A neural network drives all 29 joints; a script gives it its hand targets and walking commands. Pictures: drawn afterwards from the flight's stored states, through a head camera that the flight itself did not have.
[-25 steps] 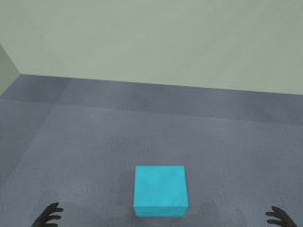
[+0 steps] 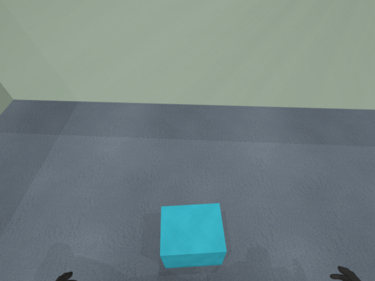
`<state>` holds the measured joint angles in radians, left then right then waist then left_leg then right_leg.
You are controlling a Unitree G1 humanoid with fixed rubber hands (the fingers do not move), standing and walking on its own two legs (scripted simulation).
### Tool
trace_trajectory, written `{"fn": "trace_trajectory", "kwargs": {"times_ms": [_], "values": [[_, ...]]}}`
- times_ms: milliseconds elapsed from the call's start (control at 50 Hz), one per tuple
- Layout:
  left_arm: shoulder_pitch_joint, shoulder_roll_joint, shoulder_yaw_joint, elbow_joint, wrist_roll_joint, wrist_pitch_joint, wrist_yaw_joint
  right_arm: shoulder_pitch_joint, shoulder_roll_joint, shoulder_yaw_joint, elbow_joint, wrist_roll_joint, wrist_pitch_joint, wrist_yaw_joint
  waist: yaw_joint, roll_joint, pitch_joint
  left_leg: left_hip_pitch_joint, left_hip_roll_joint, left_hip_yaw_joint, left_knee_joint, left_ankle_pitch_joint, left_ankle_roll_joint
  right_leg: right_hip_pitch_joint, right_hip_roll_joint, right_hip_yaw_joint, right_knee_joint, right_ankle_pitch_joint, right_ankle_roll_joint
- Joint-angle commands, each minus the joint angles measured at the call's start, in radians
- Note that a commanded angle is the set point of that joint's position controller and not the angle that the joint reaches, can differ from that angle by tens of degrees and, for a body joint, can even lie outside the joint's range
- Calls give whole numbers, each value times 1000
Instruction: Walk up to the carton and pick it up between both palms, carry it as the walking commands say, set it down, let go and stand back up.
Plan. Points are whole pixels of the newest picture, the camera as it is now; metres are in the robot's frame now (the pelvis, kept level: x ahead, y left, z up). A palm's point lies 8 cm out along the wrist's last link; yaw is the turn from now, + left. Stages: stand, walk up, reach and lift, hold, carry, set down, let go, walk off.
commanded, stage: walk up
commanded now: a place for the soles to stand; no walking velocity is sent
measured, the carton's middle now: (192, 236) +0.43 +0.03 -0.66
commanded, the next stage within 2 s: reach and lift in 0.26 s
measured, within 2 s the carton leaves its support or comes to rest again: neither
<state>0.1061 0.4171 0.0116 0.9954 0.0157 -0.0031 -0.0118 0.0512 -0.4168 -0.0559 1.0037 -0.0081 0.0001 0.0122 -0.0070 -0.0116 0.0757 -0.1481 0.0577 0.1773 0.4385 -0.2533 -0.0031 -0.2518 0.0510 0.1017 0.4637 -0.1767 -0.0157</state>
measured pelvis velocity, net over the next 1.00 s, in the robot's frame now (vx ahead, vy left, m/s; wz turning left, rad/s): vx -0.03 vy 0.00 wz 0.13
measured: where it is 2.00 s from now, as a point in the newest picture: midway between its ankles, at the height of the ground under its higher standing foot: outside the picture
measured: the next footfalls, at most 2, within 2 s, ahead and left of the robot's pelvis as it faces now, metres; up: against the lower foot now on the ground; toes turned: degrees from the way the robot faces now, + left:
none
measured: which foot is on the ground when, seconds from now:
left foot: down 0.00-1.00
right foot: down 0.00-1.00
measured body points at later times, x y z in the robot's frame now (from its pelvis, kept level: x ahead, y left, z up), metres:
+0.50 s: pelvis +0.00 +0.01 -0.01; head +0.08 +0.01 +0.43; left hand +0.17 +0.32 -0.10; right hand +0.20 -0.30 -0.10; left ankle -0.01 +0.12 -0.74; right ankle +0.05 -0.11 -0.74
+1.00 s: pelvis -0.03 +0.00 -0.07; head +0.14 +0.02 +0.35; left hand +0.29 +0.29 -0.15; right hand +0.30 -0.26 -0.15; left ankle -0.01 +0.12 -0.74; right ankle +0.05 -0.11 -0.74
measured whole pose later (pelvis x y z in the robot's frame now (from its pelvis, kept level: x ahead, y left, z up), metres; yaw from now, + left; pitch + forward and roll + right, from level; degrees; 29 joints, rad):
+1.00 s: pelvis -0.03 +0.00 -0.07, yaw +7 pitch +17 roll +0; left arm -0.45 0.35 0.14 0.71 0.01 0.22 -0.04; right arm -0.34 -0.33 -0.21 0.66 0.06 0.20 0.04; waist -0.07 0.00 0.09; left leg -0.87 0.00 0.01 0.98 -0.41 0.00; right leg -0.91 0.00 0.00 0.96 -0.35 0.00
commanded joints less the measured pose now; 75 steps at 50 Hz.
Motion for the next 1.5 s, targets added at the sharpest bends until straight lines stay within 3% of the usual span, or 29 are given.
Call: {"fn": "trace_trajectory", "kwargs": {"times_ms": [0, 120, 240, 260, 280, 300, 360, 420, 520, 660, 720, 800, 940, 1060, 1240, 1480], "values": [[-36, 187, 39, -49, -1, -8, 3, -44, -180, -34, -52, -1, -13, -5, 0, -13, -93, 82, 94, -136, -101, -79, 47, -53, -115, 123, -91, 95, -33], [-32, 183, 41, -52, -2, -4, 2, -38, -187, -36, -59, -3, -12, -7, 4, 3, -95, 81, 111, -132, -104, -42, 52, -47, -100, 102, -54, 148, -33], [-32, 189, 42, -64, -1, -2, 2, -31, -184, -38, -71, -2, -8, -8, 1, -11, -98, 84, 97, -118, -75, -36, 51, -51, -104, 124, -55, 167, -44], [-164, 91, 164, -404, 80, 37, -58, -143, -48, -101, -422, -39, 50, 23, 37, 25, 40, -148, -58, -119, 34, -79, -39, -48, -51, -128, -14, -148, 38], [-134, 127, 156, -375, 62, 93, -63, -114, -76, -113, -481, -56, 88, 35, 60, 10, 74, -86, -63, -122, 39, -65, -4, -108, -38, -107, -36, -166, 34], [-96, 131, 147, -401, 48, 130, -74, -53, -110, -156, -495, -60, 116, 40, 38, 19, 62, -48, -68, -122, 38, -88, -2, -90, -24, -119, -40, -178, 36], [-85, 114, 186, -439, 70, 204, -84, 42, -122, -192, -523, -46, 186, 39, -45, -27, 20, 37, -106, -113, 75, -120, -19, -82, -28, -138, -42, -211, 32], [-116, 78, 186, -494, 73, 212, -79, 56, -96, -190, -503, -57, 206, 38, -66, -25, -27, -3, -80, -129, 81, -49, -21, -20, -4, -142, 21, -96, 48], [-196, 42, 176, -535, 49, 194, -58, -62, -80, -186, -500, -23, 193, 37, -74, -1, -123, -129, -70, -171, 193, 87, -20, -70, -8, -106, 155, 81, 29], [-276, 60, 152, -470, 36, 186, -26, -133, -69, -181, -465, 12, 170, 28, -67, 44, -342, -255, -86, -199, 353, 297, -34, -184, -1, -116, 337, 288, 37], [-330, 62, 153, -439, 28, 185, -17, -168, -69, -185, -458, 24, 164, 27, -62, 51, -405, -301, -93, -205, 392, 334, -41, -248, 3, -120, 378, 317, 44], [-445, 52, 154, -428, 8, 191, -12, -270, -77, -190, -466, 49, 166, 29, -66, 56, -451, -358, -99, -209, 415, 273, -40, -338, 4, -130, 399, 246, 52], [-685, 72, 165, -370, -6, 215, -21, -502, -67, -186, -435, 74, 190, 24, -58, 18, -474, -515, -97, -187, 422, 33, -26, -415, -6, -133, 404, 36, 67], [-887, 105, 199, -299, -24, 210, -44, -716, -62, -185, -382, 87, 196, 10, -62, 14, -551, -645, -99, -171, 451, -53, -19, -446, -22, -124, 425, -37, 69], [-1128, 100, 221, -219, -51, 181, -43, -972, -76, -219, -292, 99, 174, 8, -79, 31, -763, -772, -107, -173, 496, -24, -19, -515, -30, -119, 482, 7, 56], [-1357, 104, 264, -164, -46, 136, -38, -1209, -83, -272, -240, 98, 128, 20, -61, 22, -1038, -971, -126, -157, 584, 103, -17, -537, -29, -96, 578, 214, 54]]}}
